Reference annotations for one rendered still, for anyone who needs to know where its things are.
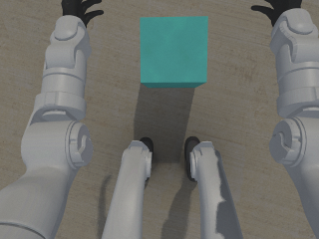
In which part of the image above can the left robot forearm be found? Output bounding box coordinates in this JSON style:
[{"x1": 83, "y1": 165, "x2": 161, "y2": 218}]
[{"x1": 21, "y1": 15, "x2": 92, "y2": 164}]

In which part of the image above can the right robot upper arm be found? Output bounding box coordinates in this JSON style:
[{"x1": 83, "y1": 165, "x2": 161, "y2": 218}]
[{"x1": 269, "y1": 117, "x2": 319, "y2": 239}]

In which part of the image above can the left robot hand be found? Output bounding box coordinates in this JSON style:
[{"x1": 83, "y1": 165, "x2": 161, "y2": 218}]
[{"x1": 61, "y1": 0, "x2": 104, "y2": 29}]

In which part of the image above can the right robot forearm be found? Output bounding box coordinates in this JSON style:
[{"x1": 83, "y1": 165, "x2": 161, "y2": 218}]
[{"x1": 269, "y1": 8, "x2": 319, "y2": 119}]

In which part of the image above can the robot right foot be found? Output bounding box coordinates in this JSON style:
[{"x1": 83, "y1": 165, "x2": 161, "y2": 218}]
[{"x1": 184, "y1": 136, "x2": 200, "y2": 182}]

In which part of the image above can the robot foot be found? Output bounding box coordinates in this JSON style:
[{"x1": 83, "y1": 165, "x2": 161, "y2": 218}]
[
  {"x1": 184, "y1": 136, "x2": 200, "y2": 182},
  {"x1": 140, "y1": 136, "x2": 154, "y2": 181}
]

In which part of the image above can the robot left foot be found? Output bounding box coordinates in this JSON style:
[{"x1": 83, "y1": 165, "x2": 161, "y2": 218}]
[{"x1": 140, "y1": 136, "x2": 154, "y2": 181}]

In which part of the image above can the right robot hand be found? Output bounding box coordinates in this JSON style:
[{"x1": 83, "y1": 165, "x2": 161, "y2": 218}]
[{"x1": 250, "y1": 0, "x2": 302, "y2": 27}]

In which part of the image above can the carton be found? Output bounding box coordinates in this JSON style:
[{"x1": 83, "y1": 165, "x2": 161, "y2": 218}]
[{"x1": 140, "y1": 16, "x2": 208, "y2": 89}]

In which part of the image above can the left robot upper arm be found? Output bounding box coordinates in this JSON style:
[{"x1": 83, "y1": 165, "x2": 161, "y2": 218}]
[{"x1": 0, "y1": 120, "x2": 94, "y2": 239}]

